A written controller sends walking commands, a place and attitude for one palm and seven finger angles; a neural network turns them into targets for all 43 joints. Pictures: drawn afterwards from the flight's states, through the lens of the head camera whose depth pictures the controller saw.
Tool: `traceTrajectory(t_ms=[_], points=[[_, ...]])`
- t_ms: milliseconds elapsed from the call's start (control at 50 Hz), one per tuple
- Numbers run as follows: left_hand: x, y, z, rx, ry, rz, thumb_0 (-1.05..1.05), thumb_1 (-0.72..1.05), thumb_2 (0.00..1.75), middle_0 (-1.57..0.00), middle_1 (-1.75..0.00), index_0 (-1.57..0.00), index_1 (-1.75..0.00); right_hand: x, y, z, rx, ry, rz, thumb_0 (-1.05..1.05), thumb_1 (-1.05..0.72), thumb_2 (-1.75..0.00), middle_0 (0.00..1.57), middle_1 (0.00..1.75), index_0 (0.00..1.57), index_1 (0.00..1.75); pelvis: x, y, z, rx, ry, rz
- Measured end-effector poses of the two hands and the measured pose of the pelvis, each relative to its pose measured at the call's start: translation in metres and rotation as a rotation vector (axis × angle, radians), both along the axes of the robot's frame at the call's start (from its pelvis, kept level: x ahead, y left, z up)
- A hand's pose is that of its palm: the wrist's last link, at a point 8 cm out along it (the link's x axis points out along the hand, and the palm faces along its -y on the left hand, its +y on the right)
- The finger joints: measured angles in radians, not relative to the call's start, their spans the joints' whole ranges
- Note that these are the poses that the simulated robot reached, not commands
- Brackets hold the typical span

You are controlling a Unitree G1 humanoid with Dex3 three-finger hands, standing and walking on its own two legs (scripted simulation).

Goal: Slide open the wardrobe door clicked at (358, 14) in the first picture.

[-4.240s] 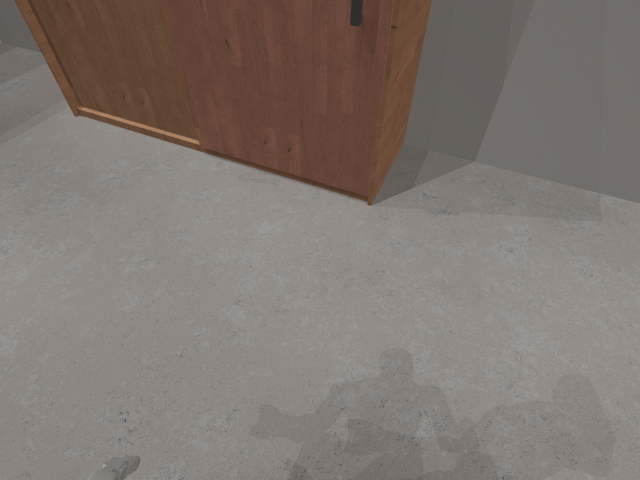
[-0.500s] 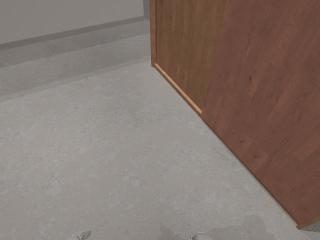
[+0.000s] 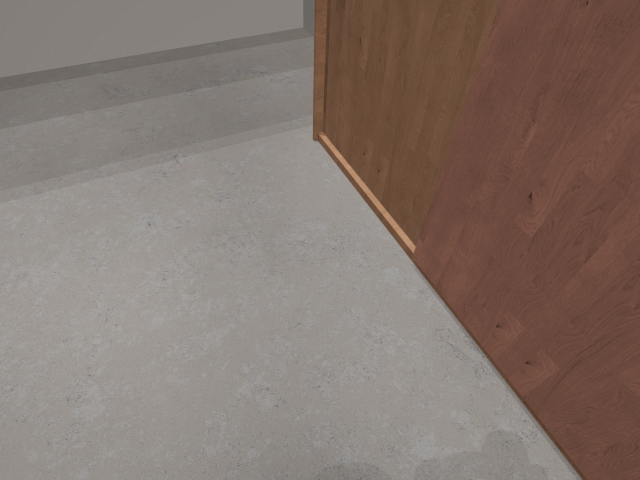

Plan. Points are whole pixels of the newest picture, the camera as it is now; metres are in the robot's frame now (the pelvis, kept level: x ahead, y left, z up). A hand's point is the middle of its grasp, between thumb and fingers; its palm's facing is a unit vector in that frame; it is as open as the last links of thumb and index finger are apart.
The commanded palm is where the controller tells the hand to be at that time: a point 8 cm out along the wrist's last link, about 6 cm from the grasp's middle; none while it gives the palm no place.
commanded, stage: turn to face it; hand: right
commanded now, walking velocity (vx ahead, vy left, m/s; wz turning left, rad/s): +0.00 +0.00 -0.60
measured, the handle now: out of the picture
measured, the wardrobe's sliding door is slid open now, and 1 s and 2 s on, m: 0.00 0.00 0.00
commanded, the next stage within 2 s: take the last steps up to it in 1.54 s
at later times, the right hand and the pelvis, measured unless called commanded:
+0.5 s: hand out of the picture -0.03 -0.21 -0.18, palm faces +0.36 +0.90 -0.25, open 7.4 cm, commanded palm none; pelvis +0.01 +0.00 -0.01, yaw -19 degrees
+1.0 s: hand out of the picture +0.03 -0.24 -0.14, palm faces +0.55 +0.79 -0.27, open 7.4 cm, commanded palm none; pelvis +0.02 +0.01 +0.00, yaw -35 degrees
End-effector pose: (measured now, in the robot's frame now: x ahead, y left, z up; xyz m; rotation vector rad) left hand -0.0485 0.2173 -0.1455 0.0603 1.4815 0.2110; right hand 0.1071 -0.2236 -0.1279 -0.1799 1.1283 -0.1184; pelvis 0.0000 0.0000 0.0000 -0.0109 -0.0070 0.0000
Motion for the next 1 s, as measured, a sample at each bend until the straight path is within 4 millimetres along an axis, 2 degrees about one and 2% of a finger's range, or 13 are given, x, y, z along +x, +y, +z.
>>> traceTrajectory(t_ms=[60,120,200,340,440,540,580,620,700,780,880,1000], points=[[0.008,0.009,-0.015,-0.041,0.020,-0.007,0.00,0.92,0.90,-0.20,-0.30,-0.20,-0.30,0.011,0.013,0.005,-0.026,-0.037,-0.010,0.00,-0.91,-0.90,0.19,0.30,0.20,0.30,0.007,0.012,-0.006,-0.004,0.000,-0.029],[0.032,0.019,-0.016,-0.056,0.007,-0.049,0.00,0.92,0.90,-0.20,-0.30,-0.20,-0.30,0.005,0.019,0.014,-0.038,-0.049,-0.046,0.00,-0.91,-0.90,0.19,0.30,0.20,0.30,0.011,0.020,-0.002,-0.015,-0.001,-0.084],[0.075,0.033,-0.011,-0.049,-0.051,-0.131,0.01,0.91,0.90,-0.20,-0.30,-0.20,-0.30,-0.017,0.021,0.019,-0.043,-0.030,-0.126,0.00,-0.90,-0.90,0.20,0.30,0.20,0.30,0.014,0.026,0.004,-0.024,-0.003,-0.140],[0.159,0.043,0.002,0.011,-0.165,-0.290,0.00,0.91,0.90,-0.20,-0.30,-0.20,-0.30,-0.074,0.001,0.015,-0.062,0.038,-0.273,-0.01,-0.92,-0.90,0.20,0.30,0.20,0.30,0.013,0.024,0.004,-0.016,-0.001,-0.233],[0.215,0.025,0.015,0.055,-0.244,-0.418,0.00,0.91,0.90,-0.20,-0.30,-0.20,-0.30,-0.127,-0.014,-0.002,-0.039,0.140,-0.365,0.00,-0.91,-0.90,0.20,0.30,0.20,0.30,0.010,0.011,-0.001,0.002,0.010,-0.294],[0.259,-0.016,0.023,0.093,-0.338,-0.551,0.00,0.91,0.90,-0.20,-0.30,-0.20,-0.30,-0.176,-0.036,-0.030,0.005,0.224,-0.461,0.00,-0.91,-0.90,0.20,0.30,0.20,0.30,0.007,-0.012,-0.015,0.022,0.020,-0.355],[0.267,-0.032,0.028,0.092,-0.366,-0.586,0.00,0.91,0.90,-0.20,-0.30,-0.20,-0.30,-0.189,-0.044,-0.033,0.013,0.256,-0.486,0.01,-0.91,-0.90,0.20,0.30,0.20,0.30,0.005,-0.018,-0.015,0.022,0.018,-0.372],[0.267,-0.043,0.034,0.092,-0.372,-0.612,0.00,0.91,0.90,-0.20,-0.30,-0.20,-0.30,-0.192,-0.050,-0.030,0.014,0.265,-0.504,0.01,-0.91,-0.90,0.19,0.30,0.20,0.30,0.005,-0.022,-0.009,0.037,0.016,-0.393],[0.259,-0.057,0.040,0.080,-0.338,-0.647,0.00,0.91,0.90,-0.20,-0.30,-0.20,-0.30,-0.181,-0.062,-0.017,0.011,0.196,-0.536,0.01,-0.91,-0.90,0.19,0.30,0.20,0.30,0.005,-0.026,0.002,0.055,0.014,-0.446],[0.251,-0.063,0.037,0.053,-0.304,-0.666,0.00,0.91,0.90,-0.20,-0.30,-0.21,-0.30,-0.164,-0.070,-0.006,-0.009,0.111,-0.557,0.01,-0.91,-0.90,0.19,0.30,0.20,0.30,0.007,-0.026,0.006,0.050,0.015,-0.489],[0.244,-0.057,0.027,0.019,-0.267,-0.671,0.00,0.91,0.90,-0.20,-0.30,-0.21,-0.30,-0.141,-0.070,0.004,-0.041,0.040,-0.575,0.01,-0.91,-0.90,0.19,0.30,0.20,0.30,0.012,-0.017,0.005,0.034,0.016,-0.542],[0.245,-0.030,0.004,-0.012,-0.207,-0.687,0.00,0.91,0.90,-0.20,-0.30,-0.21,-0.30,-0.115,-0.052,0.018,-0.092,-0.043,-0.591,0.01,-0.91,-0.90,0.19,0.30,0.20,0.30,0.020,0.008,-0.002,0.012,0.019,-0.616]])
